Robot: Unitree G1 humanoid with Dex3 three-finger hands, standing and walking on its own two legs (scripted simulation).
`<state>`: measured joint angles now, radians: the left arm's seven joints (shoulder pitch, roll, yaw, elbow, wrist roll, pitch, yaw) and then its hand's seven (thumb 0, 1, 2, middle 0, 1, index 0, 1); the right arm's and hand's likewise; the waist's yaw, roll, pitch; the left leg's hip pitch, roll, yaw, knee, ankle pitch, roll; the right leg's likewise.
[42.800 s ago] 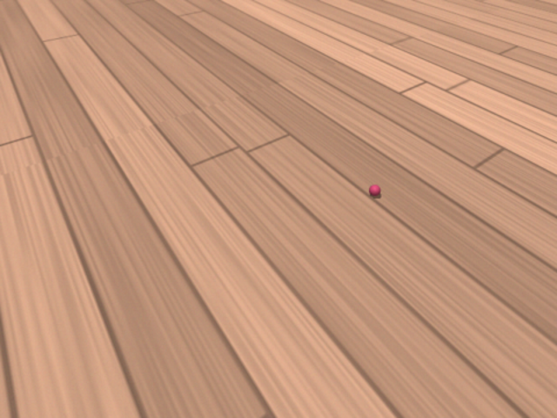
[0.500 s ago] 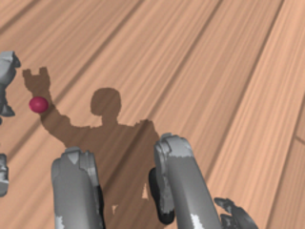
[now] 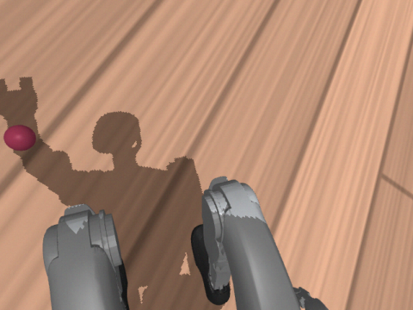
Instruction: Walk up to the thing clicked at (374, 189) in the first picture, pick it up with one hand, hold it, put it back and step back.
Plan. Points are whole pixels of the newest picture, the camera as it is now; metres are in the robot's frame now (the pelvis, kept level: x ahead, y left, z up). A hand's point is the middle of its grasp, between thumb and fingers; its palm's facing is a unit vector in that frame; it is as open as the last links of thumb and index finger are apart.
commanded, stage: home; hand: left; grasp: from above
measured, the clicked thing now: (20, 137) +0.49 +0.32 -0.30
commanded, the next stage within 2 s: none
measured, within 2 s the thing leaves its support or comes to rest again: neither
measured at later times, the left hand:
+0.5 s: hand out of the picture +0.32 +0.29 +0.05, palm faces -0.24 -0.64 -0.73, open 7.9 cm
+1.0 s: hand out of the picture +0.24 +0.23 +0.26, palm faces +0.19 -0.94 -0.28, open 7.4 cm
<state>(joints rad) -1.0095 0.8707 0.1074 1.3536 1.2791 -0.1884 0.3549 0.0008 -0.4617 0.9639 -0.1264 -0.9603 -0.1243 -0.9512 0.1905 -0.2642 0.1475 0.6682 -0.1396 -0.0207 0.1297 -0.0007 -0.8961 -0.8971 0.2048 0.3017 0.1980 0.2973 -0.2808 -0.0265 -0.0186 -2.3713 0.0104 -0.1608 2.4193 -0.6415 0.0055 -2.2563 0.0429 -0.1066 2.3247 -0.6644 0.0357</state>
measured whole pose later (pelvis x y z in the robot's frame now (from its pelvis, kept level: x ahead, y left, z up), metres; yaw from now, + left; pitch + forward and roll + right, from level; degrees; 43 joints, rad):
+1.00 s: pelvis +0.06 +0.00 +0.34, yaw +10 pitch +17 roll -4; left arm 0.27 0.26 0.05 0.08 -0.02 0.41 0.08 0.01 0.90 0.90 -0.21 -0.30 -0.20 -0.30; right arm 0.24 -0.20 0.06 0.55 0.04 -0.14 -0.13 0.01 -0.90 -0.90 0.21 0.30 0.20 0.30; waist -0.08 0.04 -0.18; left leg -1.03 0.03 -0.08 1.26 -0.53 -0.01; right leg -0.95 0.02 -0.06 1.19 -0.54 0.01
